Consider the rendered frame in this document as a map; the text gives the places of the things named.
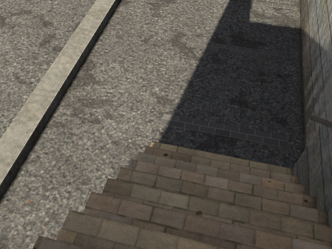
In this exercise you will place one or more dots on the stairs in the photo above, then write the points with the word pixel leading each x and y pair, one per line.
pixel 173 197

